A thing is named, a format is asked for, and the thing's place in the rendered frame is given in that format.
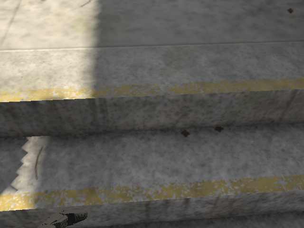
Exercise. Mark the robot left hand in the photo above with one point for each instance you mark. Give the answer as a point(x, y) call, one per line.
point(62, 218)

